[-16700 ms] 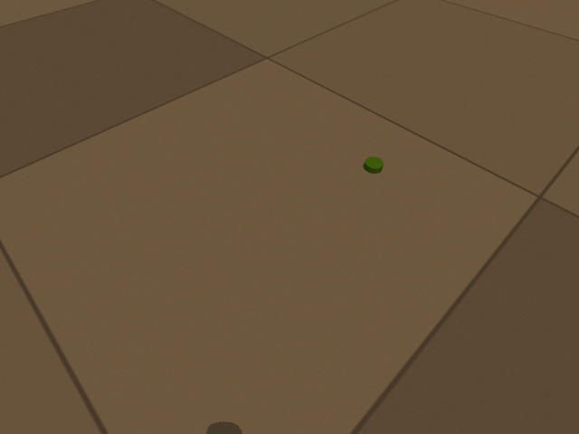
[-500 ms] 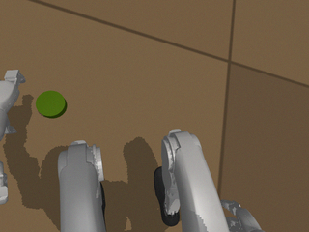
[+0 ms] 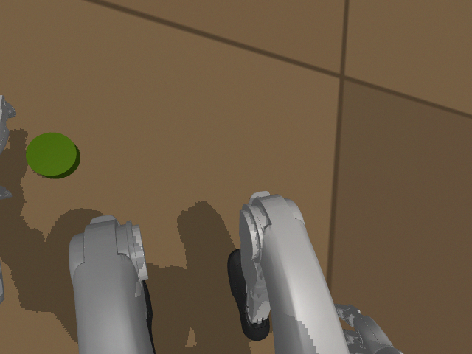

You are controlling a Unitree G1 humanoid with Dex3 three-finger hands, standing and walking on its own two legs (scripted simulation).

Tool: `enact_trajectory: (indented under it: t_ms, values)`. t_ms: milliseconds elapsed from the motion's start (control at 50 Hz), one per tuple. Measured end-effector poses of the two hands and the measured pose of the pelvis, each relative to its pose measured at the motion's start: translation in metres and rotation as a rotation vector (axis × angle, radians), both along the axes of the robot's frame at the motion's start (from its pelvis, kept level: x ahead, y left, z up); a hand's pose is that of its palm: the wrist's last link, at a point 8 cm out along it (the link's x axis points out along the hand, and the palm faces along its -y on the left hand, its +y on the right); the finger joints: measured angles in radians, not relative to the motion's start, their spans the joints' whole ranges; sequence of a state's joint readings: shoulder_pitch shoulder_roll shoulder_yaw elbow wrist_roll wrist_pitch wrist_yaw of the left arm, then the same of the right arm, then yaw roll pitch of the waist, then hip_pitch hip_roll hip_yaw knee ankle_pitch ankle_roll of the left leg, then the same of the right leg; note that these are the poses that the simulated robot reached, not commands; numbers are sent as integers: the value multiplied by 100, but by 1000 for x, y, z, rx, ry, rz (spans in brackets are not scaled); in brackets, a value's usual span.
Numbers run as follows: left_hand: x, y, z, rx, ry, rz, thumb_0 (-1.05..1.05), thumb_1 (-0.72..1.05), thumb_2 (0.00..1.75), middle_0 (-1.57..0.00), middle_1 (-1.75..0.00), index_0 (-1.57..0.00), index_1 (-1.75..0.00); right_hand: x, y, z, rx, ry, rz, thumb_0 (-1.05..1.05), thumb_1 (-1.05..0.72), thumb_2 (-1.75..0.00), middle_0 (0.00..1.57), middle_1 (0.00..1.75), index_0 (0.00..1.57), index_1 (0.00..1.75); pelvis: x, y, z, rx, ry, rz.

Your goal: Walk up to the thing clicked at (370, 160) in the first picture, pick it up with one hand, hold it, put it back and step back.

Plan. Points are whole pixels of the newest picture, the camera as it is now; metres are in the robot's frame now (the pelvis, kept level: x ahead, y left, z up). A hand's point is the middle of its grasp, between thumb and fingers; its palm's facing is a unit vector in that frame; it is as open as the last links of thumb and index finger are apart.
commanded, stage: rise first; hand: left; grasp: from above
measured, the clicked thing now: (54, 156) +0.47 +0.29 -0.31
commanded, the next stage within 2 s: approach in 0.22 s
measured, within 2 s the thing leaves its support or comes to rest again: neither
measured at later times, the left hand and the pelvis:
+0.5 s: hand (10, 157) +0.44 +0.32 -0.19, palm faces -0.45 -0.07 -0.89, open 14.2 cm; pelvis +0.00 +0.00 -0.01, yaw -1 degrees
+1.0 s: hand (28, 141) +0.46 +0.29 -0.18, palm faces -0.48 -0.09 -0.87, open 14.2 cm; pelvis +0.00 +0.00 +0.00, yaw -1 degrees
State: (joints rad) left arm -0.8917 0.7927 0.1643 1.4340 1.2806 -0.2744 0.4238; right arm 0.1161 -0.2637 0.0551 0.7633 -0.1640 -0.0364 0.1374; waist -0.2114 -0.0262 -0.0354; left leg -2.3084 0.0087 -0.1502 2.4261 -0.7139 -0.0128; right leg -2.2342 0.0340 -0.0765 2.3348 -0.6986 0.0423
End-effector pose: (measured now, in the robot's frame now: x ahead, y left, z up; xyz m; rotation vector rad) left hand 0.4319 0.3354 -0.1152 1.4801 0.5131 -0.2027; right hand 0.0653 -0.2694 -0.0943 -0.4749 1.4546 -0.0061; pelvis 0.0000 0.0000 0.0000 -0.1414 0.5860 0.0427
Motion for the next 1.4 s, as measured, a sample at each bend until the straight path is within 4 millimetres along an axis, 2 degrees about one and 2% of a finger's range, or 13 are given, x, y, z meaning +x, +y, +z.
enact_trajectory:
  t_ms: [440, 520, 620, 700, 780, 880, 980, 1080, 1160, 1320, 1400]
  values:
    - [6, -8, -17, 9, 13, -24, 0, -56, 104, -7, -101, -7, -103, -12, -1, 0, -4, 13, 14, 0, -91, -90, 20, 30, 20, 30, -2, 0, -8, -8, -18, -8]
    - [13, -20, -21, 4, 7, -64, 0, -54, 101, -7, -103, -8, -104, -15, 0, 0, -4, 13, 15, 0, -91, -90, 20, 30, 20, 30, -2, 0, -10, -10, -20, -9]
    - [30, -47, -22, -9, -43, -106, 0, -52, 99, -7, -105, -9, -105, -20, 1, 3, -8, 1, 5, 0, -91, -90, 20, 30, 20, 30, -2, 0, -11, -12, -19, -11]
    - [48, -66, -16, -2, -89, -98, 0, -52, 99, -8, -106, -9, -105, -26, 2, 6, -8, -12, -17, 0, -91, -90, 20, 30, 20, 30, -2, 0, -11, -12, -11, -14]
    - [62, -76, -6, 25, -98, -68, 0, -53, 100, -8, -105, -9, -105, -35, 3, 8, 4, -15, -50, 0, -91, -90, 20, 30, 20, 30, -2, 0, -9, -11, -1, -18]
    - [63, -71, 1, 45, -50, -1, 0, -54, 100, -7, -105, -8, -105, -48, 5, 7, 35, 2, -87, 0, -91, -90, 20, 30, 20, 30, -3, 0, -5, -7, 2, -21]
    - [44, -52, -7, 33, 39, 37, 0, -55, 100, -7, -105, -8, -105, -53, 8, 4, 60, 28, -94, 0, -91, -90, 20, 30, 20, 30, -4, -1, -4, -3, -8, -18]
    - [17, -32, -21, 1, 95, 12, 0, -54, 99, -7, -106, -9, -106, -47, 8, 1, 57, 53, -52, 0, -91, -90, 21, 30, 20, 30, -5, -1, -5, -4, -23, -11]
    - [8, -28, -28, -19, 57, -53, 0, -53, 99, -8, -107, -9, -106, -36, 4, 2, 30, 51, -10, 0, -91, -90, 21, 30, 20, 30, -5, -1, -8, -10, -31, -6]
    - [19, -40, -32, -13, -26, -89, 0, -52, 100, -8, -104, -9, -104, -6, -2, 8, -22, -23, 57, 0, -91, -90, 20, 30, 20, 30, -4, 2, -12, -20, -29, -4]
    - [28, -47, -40, -2, -18, -62, 0, -53, 101, -8, -102, -8, -102, -2, -2, 10, -25, -56, 78, 0, -90, -90, 20, 30, 20, 30, -4, 3, -16, -27, -36, -12]
